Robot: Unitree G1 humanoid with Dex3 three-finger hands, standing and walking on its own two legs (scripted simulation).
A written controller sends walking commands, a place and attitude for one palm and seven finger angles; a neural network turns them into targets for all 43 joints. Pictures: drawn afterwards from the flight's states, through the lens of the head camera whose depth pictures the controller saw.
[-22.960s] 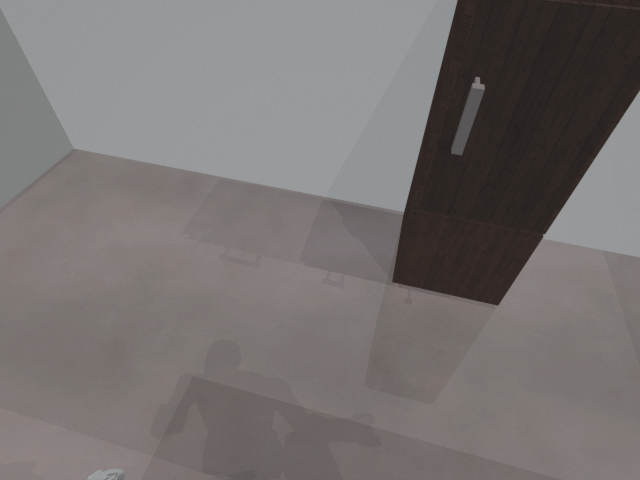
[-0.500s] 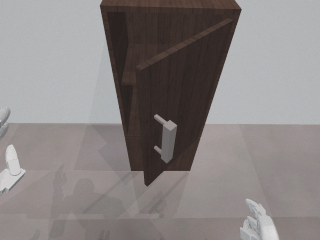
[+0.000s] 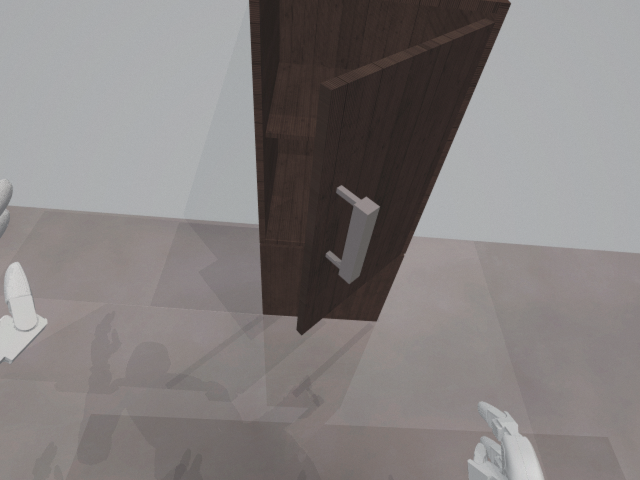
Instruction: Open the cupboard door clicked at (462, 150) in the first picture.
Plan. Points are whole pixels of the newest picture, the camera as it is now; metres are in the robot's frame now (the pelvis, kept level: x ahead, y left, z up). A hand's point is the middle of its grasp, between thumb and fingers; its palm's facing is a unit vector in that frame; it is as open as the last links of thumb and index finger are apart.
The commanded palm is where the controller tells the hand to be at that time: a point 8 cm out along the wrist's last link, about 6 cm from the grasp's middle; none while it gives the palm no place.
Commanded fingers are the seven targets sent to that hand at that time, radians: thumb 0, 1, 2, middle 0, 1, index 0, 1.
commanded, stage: step back with the hand held close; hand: left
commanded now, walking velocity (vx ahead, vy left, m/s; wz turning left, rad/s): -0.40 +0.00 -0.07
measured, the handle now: (346, 235) +0.47 -0.02 +0.01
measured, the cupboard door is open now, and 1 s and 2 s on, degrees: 45 45 45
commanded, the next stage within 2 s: stop stepping back and stand still in 0.32 s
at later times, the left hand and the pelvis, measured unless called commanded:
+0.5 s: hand out of the picture +0.10 +0.22 +0.18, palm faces +0.26 -0.82 -0.51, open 7.4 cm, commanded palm +0.05 +0.26 +0.19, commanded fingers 0.00 0.90 0.90 -0.20 -0.30 -0.20 -0.30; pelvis -0.13 -0.02 +0.01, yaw -8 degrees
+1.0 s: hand out of the picture +0.01 +0.24 +0.17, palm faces +0.44 -0.81 -0.40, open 7.4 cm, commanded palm -0.05 +0.28 +0.19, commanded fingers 0.00 0.90 0.90 -0.20 -0.30 -0.20 -0.30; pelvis -0.20 -0.02 +0.01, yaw -3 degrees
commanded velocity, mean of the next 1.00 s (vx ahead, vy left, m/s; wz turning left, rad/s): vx -0.04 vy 0.03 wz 0.00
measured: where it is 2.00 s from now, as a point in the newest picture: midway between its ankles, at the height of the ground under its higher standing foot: outside the picture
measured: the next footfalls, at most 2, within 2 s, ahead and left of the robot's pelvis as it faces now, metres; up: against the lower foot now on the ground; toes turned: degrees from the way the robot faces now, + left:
right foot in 0.38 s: -0.18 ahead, -0.10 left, +0.00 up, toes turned -2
left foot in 0.54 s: -0.04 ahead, +0.06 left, +0.00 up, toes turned -5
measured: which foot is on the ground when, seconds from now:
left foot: down 0.00-0.38, up 0.40-0.52, down 0.54-0.74, up 0.76-1.00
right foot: up 0.00-0.36, down 0.38-1.00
